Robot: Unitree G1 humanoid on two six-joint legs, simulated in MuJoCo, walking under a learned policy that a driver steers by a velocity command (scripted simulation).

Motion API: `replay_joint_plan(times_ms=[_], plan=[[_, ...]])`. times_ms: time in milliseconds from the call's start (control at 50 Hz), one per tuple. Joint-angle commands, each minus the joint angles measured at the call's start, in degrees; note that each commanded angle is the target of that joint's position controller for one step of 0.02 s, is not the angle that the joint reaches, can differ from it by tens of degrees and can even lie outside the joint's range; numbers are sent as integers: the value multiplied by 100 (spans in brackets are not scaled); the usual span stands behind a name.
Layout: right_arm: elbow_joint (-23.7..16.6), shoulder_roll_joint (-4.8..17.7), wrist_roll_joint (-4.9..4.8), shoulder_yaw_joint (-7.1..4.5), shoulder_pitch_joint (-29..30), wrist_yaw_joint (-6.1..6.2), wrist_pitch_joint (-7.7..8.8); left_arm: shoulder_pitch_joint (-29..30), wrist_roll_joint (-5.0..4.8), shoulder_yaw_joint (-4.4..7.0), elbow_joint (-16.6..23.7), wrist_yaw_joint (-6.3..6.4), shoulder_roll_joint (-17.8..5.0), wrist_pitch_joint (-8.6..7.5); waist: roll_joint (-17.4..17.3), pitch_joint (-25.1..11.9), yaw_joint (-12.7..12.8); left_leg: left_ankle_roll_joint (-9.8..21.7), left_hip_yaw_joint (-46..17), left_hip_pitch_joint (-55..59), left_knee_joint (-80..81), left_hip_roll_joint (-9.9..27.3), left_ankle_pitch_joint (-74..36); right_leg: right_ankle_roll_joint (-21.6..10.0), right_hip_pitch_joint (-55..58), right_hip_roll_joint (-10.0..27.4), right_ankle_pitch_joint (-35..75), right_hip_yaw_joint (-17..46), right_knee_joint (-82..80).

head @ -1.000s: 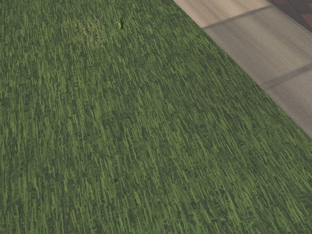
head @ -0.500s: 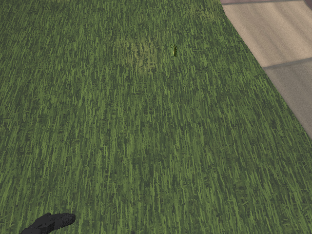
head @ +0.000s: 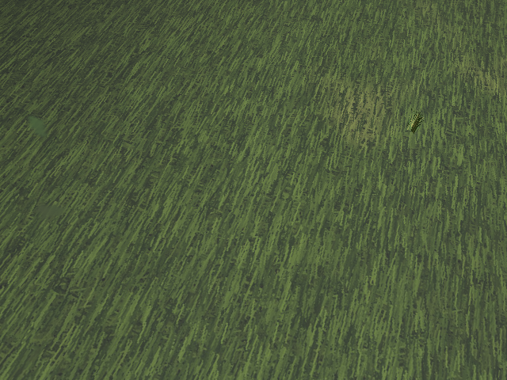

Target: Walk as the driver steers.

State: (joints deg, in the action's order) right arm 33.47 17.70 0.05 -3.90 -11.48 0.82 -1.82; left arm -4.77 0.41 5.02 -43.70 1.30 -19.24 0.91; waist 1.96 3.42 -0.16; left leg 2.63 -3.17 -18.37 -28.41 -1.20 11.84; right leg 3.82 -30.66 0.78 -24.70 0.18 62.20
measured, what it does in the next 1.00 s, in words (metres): steps on the spot: right foot, then left foot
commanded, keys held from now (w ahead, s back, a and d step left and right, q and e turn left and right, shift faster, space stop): q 0.14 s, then no key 0.86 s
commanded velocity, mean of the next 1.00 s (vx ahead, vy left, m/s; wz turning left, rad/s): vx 0.01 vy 0.00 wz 0.22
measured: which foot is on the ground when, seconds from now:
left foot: down 0.00-0.30, up 0.32-0.56, down 0.58-1.00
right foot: up 0.00-0.26, down 0.28-1.00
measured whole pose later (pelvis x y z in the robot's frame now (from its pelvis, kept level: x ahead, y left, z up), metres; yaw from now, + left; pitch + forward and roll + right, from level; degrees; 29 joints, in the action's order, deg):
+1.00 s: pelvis +0.00 +0.00 +0.00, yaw +11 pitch -2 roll +0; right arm 45.4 12.8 0.8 -1.5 -13.0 1.3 0.0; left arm -10.2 0.4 2.0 -54.1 1.4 -15.2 0.3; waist 0.0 2.2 1.3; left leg 0.1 -3.7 -10.2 -29.6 -1.3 17.5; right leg 2.9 -11.9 2.0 -14.5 2.0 28.3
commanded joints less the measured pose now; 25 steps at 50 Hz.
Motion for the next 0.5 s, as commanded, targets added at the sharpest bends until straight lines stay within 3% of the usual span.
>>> replay_joint_plan(times_ms=[20,80,140,220,260,280,300,320,340,360,400,460,500], plan=[[-447,917,2,-251,222,91,80,-21,-35,112,343,20,-421,-73,-932,-1030,96,1063,-1420,1143,743,1238,-2491,92,-332,-24,379,282,-74],[-419,1003,-29,-293,125,133,39,181,-41,47,405,-4,-286,-85,-968,-995,-27,1059,-1641,1198,677,1180,-2010,141,-132,-102,458,367,-1038],[-440,1077,-18,-327,158,114,-6,216,-64,38,429,-59,-304,-109,-1078,-946,-88,1091,-1976,930,655,1148,-1568,106,320,-207,380,415,-1676],[-406,939,-24,-262,247,46,-41,23,-96,43,401,-152,-345,-153,-1160,-983,-112,1023,-2256,873,443,1134,-1676,-23,880,-187,369,330,-2402],[-386,836,-82,-208,395,50,-63,-234,-68,27,343,-209,-255,-204,-1103,-969,97,798,-2214,691,231,928,-1534,-191,1521,-189,1141,201,-3526],[-336,724,-82,-171,279,61,-52,-325,3,36,333,-212,-317,-224,-926,-944,121,541,-2109,432,111,738,-1024,-339,1988,28,1837,339,-4037],[-317,471,26,-94,49,67,-24,-392,122,80,405,-185,-656,-223,-55,-1028,-37,166,-1573,-33,-656,260,79,-661,2469,974,2584,1232,-4288],[-379,482,13,-112,-115,69,19,-186,194,103,345,-171,-896,-199,1129,-709,-339,-166,-717,-653,-1120,-488,1650,-1538,2211,1742,3266,2190,-4391],[-332,843,83,-206,83,108,49,-43,204,31,457,-152,-579,-238,1074,-671,-70,-434,-670,-621,-2066,-248,2287,-2026,1889,2071,3039,2550,-4559],[-272,1060,7,-312,182,118,43,3,157,7,468,-125,-518,-257,829,-563,-14,-529,-688,-752,-2735,-239,2205,-1997,1910,1887,2885,2350,-4551],[-108,837,1,-305,78,146,-38,128,-7,-11,436,-80,-490,-269,598,-467,-63,-706,-777,-967,-3147,-175,1852,-1701,2096,1525,2786,1835,-4398],[0,288,-11,-116,47,100,-53,135,-31,-83,340,-73,-301,-191,667,-532,-72,-835,-326,-526,-2127,5,1554,-1489,2234,1047,3206,1126,-4212],[-2,130,-34,-35,264,73,-13,-72,-19,-68,266,-78,-352,-112,863,-659,143,-843,-13,-67,-1118,84,1416,-1485,2367,965,3510,1013,-4062]])
Velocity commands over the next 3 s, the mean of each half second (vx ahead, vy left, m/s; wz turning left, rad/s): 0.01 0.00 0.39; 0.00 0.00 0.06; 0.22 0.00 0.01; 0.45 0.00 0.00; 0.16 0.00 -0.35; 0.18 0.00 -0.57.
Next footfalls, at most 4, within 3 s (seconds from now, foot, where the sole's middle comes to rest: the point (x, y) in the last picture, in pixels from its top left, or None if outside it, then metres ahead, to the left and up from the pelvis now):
0.28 right None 0.07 -0.14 -0.78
0.58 left None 0.00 0.12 -0.78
1.78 left None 0.40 0.17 -0.78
2.26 right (245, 298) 0.65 0.00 -0.78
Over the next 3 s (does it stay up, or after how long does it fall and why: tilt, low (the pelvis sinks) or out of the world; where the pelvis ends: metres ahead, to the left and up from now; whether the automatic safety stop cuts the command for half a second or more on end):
stays up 0.61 0.10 0.01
